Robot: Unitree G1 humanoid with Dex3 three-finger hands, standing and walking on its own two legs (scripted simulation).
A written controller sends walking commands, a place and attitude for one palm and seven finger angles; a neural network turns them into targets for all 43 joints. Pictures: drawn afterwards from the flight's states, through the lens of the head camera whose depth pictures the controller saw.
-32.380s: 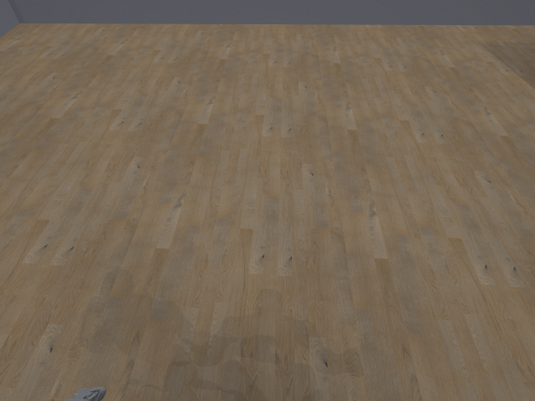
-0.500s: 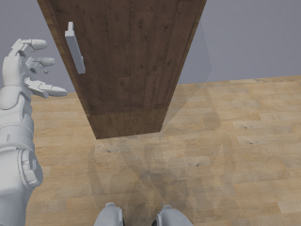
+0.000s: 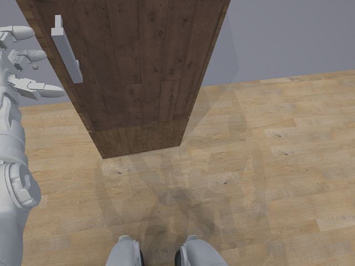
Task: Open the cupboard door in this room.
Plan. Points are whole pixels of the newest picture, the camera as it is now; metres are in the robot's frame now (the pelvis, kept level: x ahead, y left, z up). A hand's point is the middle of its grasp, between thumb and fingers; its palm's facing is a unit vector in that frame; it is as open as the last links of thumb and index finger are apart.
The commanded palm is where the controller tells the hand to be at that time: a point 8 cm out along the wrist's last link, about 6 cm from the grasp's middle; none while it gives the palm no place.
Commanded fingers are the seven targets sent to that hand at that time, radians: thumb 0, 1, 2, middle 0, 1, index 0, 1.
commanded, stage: move the hooked fingers beside the handle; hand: left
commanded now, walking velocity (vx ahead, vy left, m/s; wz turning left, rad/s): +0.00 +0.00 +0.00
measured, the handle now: (68, 51) +0.57 +0.19 +0.08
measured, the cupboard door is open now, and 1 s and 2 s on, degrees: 0 0 0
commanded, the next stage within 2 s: slide the fingers in behind the handle in 0.56 s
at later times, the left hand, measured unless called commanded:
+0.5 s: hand (36, 70) +0.51 +0.24 +0.09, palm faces +0.14 -0.99 -0.01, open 14.0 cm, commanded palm +0.49 +0.27 +0.08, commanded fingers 0.00 -0.50 0.30 -0.30 -1.20 -0.30 -1.20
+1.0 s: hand (45, 67) +0.52 +0.23 +0.08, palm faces +0.15 -0.99 +0.00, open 14.0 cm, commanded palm +0.50 +0.25 +0.08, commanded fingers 0.00 -0.50 0.30 -0.30 -1.20 -0.30 -1.20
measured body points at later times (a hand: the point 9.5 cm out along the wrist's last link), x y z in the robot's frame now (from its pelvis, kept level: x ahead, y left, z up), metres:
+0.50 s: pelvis +0.00 +0.00 +0.00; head +0.12 +0.04 +0.43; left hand +0.49 +0.29 +0.09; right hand +0.00 -0.27 -0.10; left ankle +0.02 +0.09 -0.67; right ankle -0.01 -0.12 -0.67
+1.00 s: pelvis +0.00 +0.00 +0.00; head +0.13 +0.03 +0.43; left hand +0.50 +0.28 +0.09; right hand -0.03 -0.27 -0.10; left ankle +0.02 +0.09 -0.67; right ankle -0.01 -0.12 -0.67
